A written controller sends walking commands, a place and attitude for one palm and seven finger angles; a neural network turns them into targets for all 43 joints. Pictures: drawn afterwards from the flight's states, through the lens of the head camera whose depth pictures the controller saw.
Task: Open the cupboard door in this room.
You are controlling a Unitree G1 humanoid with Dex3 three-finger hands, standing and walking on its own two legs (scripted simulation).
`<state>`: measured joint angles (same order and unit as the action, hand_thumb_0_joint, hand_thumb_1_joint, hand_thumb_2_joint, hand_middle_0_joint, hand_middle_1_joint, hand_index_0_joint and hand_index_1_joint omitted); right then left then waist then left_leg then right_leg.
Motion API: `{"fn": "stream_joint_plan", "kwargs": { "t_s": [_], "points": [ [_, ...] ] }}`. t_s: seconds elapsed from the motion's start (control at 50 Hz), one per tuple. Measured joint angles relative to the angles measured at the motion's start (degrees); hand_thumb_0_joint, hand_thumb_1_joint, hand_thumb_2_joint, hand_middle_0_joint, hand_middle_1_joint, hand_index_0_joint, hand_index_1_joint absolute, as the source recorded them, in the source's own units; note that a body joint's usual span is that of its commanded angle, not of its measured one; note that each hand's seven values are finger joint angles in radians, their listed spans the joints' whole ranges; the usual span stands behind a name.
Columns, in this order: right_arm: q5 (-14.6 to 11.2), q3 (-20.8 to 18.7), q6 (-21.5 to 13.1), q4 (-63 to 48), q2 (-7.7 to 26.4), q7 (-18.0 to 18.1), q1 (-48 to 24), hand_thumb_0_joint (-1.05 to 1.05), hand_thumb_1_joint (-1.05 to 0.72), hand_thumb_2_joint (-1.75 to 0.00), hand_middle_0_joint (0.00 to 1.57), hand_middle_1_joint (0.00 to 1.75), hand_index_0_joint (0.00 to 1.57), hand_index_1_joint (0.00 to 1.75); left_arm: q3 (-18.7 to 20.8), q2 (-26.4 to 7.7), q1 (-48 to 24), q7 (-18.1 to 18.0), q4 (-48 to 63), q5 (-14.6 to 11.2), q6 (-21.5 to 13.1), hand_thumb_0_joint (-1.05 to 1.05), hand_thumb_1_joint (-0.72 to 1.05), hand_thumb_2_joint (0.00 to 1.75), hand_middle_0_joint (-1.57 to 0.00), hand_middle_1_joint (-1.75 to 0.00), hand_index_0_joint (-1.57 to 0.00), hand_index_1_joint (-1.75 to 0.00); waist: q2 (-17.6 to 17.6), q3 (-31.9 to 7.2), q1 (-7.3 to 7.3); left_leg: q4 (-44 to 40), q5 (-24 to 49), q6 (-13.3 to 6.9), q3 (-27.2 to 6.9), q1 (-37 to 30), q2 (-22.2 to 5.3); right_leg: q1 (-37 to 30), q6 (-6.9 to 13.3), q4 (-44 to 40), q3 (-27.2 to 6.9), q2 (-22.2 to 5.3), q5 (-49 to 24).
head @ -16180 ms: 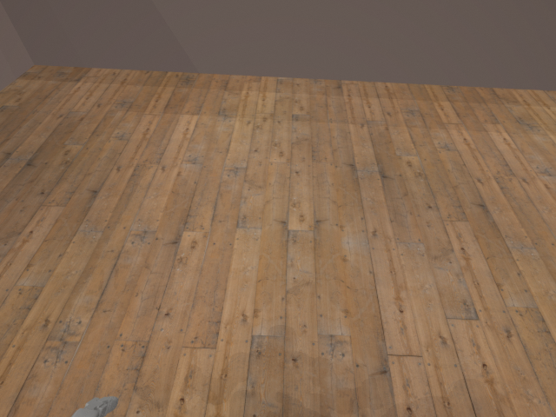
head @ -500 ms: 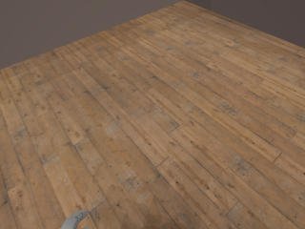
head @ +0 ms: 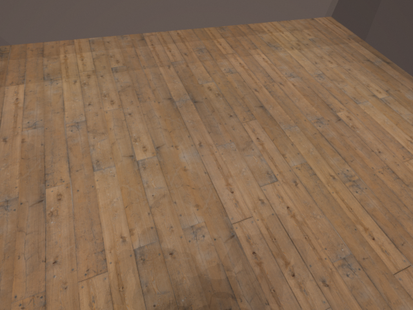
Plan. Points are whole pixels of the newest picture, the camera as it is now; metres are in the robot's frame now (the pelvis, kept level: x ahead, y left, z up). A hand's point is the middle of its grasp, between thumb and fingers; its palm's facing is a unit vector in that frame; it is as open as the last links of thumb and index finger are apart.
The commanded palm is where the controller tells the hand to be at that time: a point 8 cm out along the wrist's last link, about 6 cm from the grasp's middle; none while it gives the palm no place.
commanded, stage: turn or walk to find it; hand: left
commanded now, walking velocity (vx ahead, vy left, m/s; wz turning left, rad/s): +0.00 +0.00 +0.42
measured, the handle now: out of the picture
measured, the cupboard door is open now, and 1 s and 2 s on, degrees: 0 0 0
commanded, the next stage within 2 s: stand and wait in 1.58 s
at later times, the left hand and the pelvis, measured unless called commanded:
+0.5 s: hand out of the picture +0.07 +0.18 -0.13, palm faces +0.18 -0.94 -0.29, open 7.3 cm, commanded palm none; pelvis -0.02 -0.04 +0.01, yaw +11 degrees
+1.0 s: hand out of the picture -0.14 +0.14 -0.16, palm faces +0.47 -0.85 -0.25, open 7.3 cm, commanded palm none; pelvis -0.06 -0.05 +0.01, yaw +25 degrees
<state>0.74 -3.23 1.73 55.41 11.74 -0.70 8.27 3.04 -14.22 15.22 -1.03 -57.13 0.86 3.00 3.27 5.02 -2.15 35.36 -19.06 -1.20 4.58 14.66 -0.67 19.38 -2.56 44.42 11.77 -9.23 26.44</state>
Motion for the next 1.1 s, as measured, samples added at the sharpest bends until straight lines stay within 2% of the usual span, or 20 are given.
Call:
{"fn": "stream_joint_plan", "kwargs": {
  "t_s": [0.04, 0.1, 0.2, 0.32, 0.4, 0.44, 0.46, 0.48, 0.5, 0.54, 0.58, 0.62, 0.66, 0.72, 0.82, 0.96, 1.0, 1.04, 1.06, 1.1],
  "points": [
    [0.2, 0.4, -0.4, -0.5, -0.6, 0.4, -0.2, 0.01, -0.91, -0.9, 0.2, 0.3, 0.2, 0.29, 0.3, -0.6, -0.3, -0.1, -0.8, 0.1, 1.2, 0.0, 0.91, 0.9, -0.2, -0.3, -0.2, -0.3, -0.1, -0.5, 0.19, -1.3, -0.1, -0.9, -0.5, -0.6, 0.1, 2.8, -0.5, 8.0, -3.6, 1.8, 2.6],
    [0.3, 0.9, -0.6, -0.7, -1.0, 1.0, 0.1, 0.01, -0.91, -0.9, 0.2, 0.3, 0.2, 0.29, 0.4, -0.8, -1.6, 0.4, -1.0, 0.0, 1.3, 0.01, 0.91, 0.9, -0.2, -0.3, -0.2, -0.3, -1.0, -1.1, 0.58, -5.2, 2.4, -1.3, -2.1, -1.8, 0.5, 5.8, -1.2, 15.6, -6.8, 3.4, -0.7],
    [0.1, 1.2, -0.8, -0.5, -1.3, 1.1, 0.9, 0.01, -0.9, -0.9, 0.2, 0.3, 0.21, 0.3, 0.3, -0.6, -3.8, 0.6, 0.5, -0.1, 0.3, 0.01, 0.91, 0.9, -0.2, -0.3, -0.2, -0.3, -1.8, -1.5, 0.83, -10.0, 5.7, -1.8, -3.8, -2.9, 2.0, 7.2, -2.3, 18.0, -9.9, 3.9, -4.7],
    [0.4, 0.6, -0.7, -0.2, -1.4, 1.0, 3.2, 0.01, -0.9, -0.9, 0.2, 0.3, 0.21, 0.3, 0.0, 0.2, -6.6, 0.2, 1.9, -0.3, 0.3, 0.0, 0.91, 0.9, -0.2, -0.3, -0.2, -0.3, -2.6, -1.6, 2.63, -10.5, 7.0, -1.5, -5.9, -2.1, 3.3, 5.2, -2.8, 12.1, -11.1, 4.8, -2.6],
    [0.7, 0.1, 0.0, 0.4, -0.8, 1.0, 4.9, 0.01, -0.9, -0.9, 0.2, 0.3, 0.21, 0.3, -0.5, 1.5, -8.7, 0.1, 3.2, -0.6, 0.0, 0.0, 0.91, 0.9, -0.2, -0.3, -0.2, -0.3, -4.0, -1.2, 4.07, -9.2, 7.3, -0.4, -7.9, -0.4, 3.7, 2.0, -2.1, 3.3, -10.9, 6.3, -1.1],
    [0.7, -0.3, 0.4, 0.8, -0.3, 0.9, 5.6, 0.01, -0.9, -0.9, 0.2, 0.3, 0.21, 0.3, -0.8, 2.1, -9.3, 0.2, 3.9, -0.8, -0.5, 0.0, 0.91, 0.9, -0.2, -0.3, -0.2, -0.3, -4.8, -1.2, 4.47, -7.9, 7.1, 0.4, -8.8, 0.9, 3.9, -0.5, -1.5, -2.9, -10.6, 7.1, -3.2],
    [0.7, -0.4, 0.6, 1.0, -0.1, 0.9, 6.0, 0.01, -0.9, -0.9, 0.2, 0.3, 0.21, 0.3, -1.0, 2.4, -9.4, 0.2, 4.3, -0.9, -0.9, 0.0, 0.91, 0.9, -0.2, -0.3, -0.2, -0.3, -5.1, -1.3, 4.54, -6.8, 6.8, 0.9, -9.3, 1.7, 4.1, -2.3, -1.3, -7.3, -10.3, 7.3, -6.0],
    [0.5, -0.7, 0.8, 1.2, 0.2, 0.8, 6.5, 0.01, -0.9, -0.9, 0.2, 0.3, 0.21, 0.3, -1.1, 2.7, -9.3, 0.2, 4.6, -0.8, -1.4, 0.0, 0.91, 0.9, -0.2, -0.3, -0.2, -0.3, -5.4, -1.5, 4.49, -5.2, 6.3, 1.4, -9.7, 2.7, 4.2, -4.0, 0.1, -11.4, -9.8, 7.5, -8.6],
    [0.3, -1.0, 1.0, 1.5, 0.7, 0.8, 6.5, 0.01, -0.9, -0.9, 0.2, 0.3, 0.21, 0.3, -1.2, 3.4, -9.3, 0.1, 4.6, -0.5, -1.9, 0.0, 0.91, 0.9, -0.2, -0.3, -0.2, -0.3, -6.4, -1.1, 4.53, -2.4, 3.5, 1.7, -10.2, 3.8, 3.9, -4.3, 2.2, -11.8, -9.0, 8.0, -9.4],
    [0.3, -1.6, 1.8, 1.9, 1.3, 0.8, 6.8, 0.01, -0.9, -0.9, 0.2, 0.3, 0.21, 0.3, -1.7, 4.3, -8.5, 0.0, 4.9, -0.3, -2.3, 0.0, 0.91, 0.9, -0.2, -0.3, -0.2, -0.3, -6.9, -1.0, 4.71, 8.1, -4.9, 2.1, -9.7, 7.5, 4.5, -4.5, 4.4, -11.2, -7.7, 7.5, -9.0],
    [0.5, -2.1, 2.5, 2.1, 1.9, 0.6, 6.9, 0.01, -0.91, -0.9, 0.2, 0.3, 0.2, 0.3, -1.8, 5.0, -7.2, -0.1, 4.9, -0.3, -2.2, 0.0, 0.91, 0.9, -0.2, -0.3, -0.21, -0.3, -6.8, -1.2, 4.55, 19.3, -6.4, 2.4, -8.5, 10.8, 4.5, -5.6, 5.0, -12.5, -6.7, 6.6, -9.2],
    [0.6, -2.4, 2.8, 2.3, 2.5, 0.2, 6.9, 0.01, -0.91, -0.9, 0.2, 0.3, 0.2, 0.29, -1.9, 5.5, -6.1, -0.1, 4.6, -0.3, -2.1, 0.0, 0.91, 0.9, -0.2, -0.3, -0.21, -0.3, -6.7, -1.2, 4.47, 27.1, -4.3, 3.0, -7.7, 12.9, 3.3, -6.6, 5.1, -14.1, -5.7, 6.1, -10.0],
    [0.6, -2.6, 2.8, 2.3, 2.8, 0.0, 6.9, 0.01, -0.91, -0.9, 0.2, 0.3, 0.2, 0.29, -2.0, 5.8, -5.1, -0.1, 4.0, -0.3, -2.1, 0.0, 0.91, 0.9, -0.2, -0.3, -0.21, -0.3, -6.7, -1.2, 4.52, 31.2, -1.9, 3.7, -7.6, 13.8, 2.0, -7.3, 5.2, -15.3, -4.5, 5.7, -10.7],
    [0.7, -2.6, 2.9, 2.5, 3.0, -0.1, 6.9, 0.01, -0.91, -0.9, 0.2, 0.3, 0.2, 0.29, -1.9, 5.9, -3.7, -0.2, 3.5, -0.3, -2.3, 0.0, 0.91, 0.9, -0.2, -0.3, -0.21, -0.3, -6.4, -1.3, 4.15, 32.7, -0.1, 4.7, -7.9, 13.4, 0.2, -7.7, 5.5, -16.3, -2.6, 5.3, -11.2],
    [0.6, -2.2, 3.4, 3.2, 3.0, 0.1, 5.5, 0.01, -0.91, -0.9, 0.2, 0.3, 0.2, 0.29, -1.5, 5.2, -1.5, -0.2, 2.7, 0.1, -2.7, 0.0, 0.92, 0.9, -0.2, -0.3, -0.21, -0.3, -5.3, -1.0, 2.54, 27.5, -2.4, 5.5, -7.2, 10.3, -1.5, -7.1, 5.6, -16.3, -0.2, 4.4, -11.3],
    [-0.2, -0.9, 2.4, 1.9, 2.2, 0.3, 0.6, 0.01, -0.91, -0.9, 0.2, 0.3, 0.2, 0.29, -0.9, 3.2, 0.7, 0.1, 0.7, 0.7, -2.3, 0.0, 0.91, 0.9, -0.2, -0.3, -0.21, -0.3, -3.3, 0.0, 0.05, 10.8, -7.6, 4.6, -3.1, 3.5, -1.2, -5.4, 4.3, -14.0, 2.7, 2.3, -11.0],
    [-0.4, -0.6, 1.8, 1.0, 1.8, 0.3, -0.7, 0.01, -0.91, -0.9, 0.2, 0.3, 0.2, 0.29, -0.6, 2.2, 1.1, 0.1, 0.1, 0.7, -2.0, 0.0, 0.91, 0.9, -0.2, -0.3, -0.21, -0.3, -2.6, 0.1, -0.3, 4.9, -5.5, 4.1, -1.6, 1.2, -0.7, -4.6, 3.6, -12.4, 3.7, 1.6, -10.5],
    [-0.4, -0.3, 0.8, 0.1, 1.5, 0.2, -1.6, 0.01, -0.91, -0.9, 0.2, 0.3, 0.2, 0.29, -0.3, 1.2, 1.6, 0.2, -0.5, 0.3, -1.5, 0.0, 0.91, 0.9, -0.2, -0.3, -0.21, -0.3, -1.9, -0.3, -0.32, -2.5, 0.3, 2.8, -0.7, -1.7, -0.3, -3.4, 2.5, -9.2, 4.5, 0.6, -9.2],
    [-0.2, -0.2, 0.4, -0.1, 0.8, 0.2, -2.1, 0.01, -0.91, -0.9, 0.2, 0.3, 0.2, 0.29, 0.0, 0.4, 1.5, 0.2, -0.8, 0.1, -0.9, 0.0, 0.91, 0.9, -0.2, -0.3, -0.21, -0.3, -0.7, -0.1, -0.56, -2.2, 0.7, 1.4, -0.5, -1.7, 0.6, -2.2, 1.5, -6.1, 3.2, 0.0, -6.1],
    [0.0, 0.4, -0.1, -0.6, 0.0, 0.2, -2.4, 0.01, -0.91, -0.9, 0.2, 0.3, 0.2, 0.29, 0.2, -0.4, 1.2, 0.0, -1.4, 0.0, 0.6, 0.0, 0.91, 0.9, -0.2, -0.3, -0.21, -0.3, 0.1, -0.3, -0.8, -1.8, 0.0, -0.7, -0.6, -1.7, 1.0, 0.9, 0.3, 2.0, -1.2, 1.4, 0.9]
  ]
}}
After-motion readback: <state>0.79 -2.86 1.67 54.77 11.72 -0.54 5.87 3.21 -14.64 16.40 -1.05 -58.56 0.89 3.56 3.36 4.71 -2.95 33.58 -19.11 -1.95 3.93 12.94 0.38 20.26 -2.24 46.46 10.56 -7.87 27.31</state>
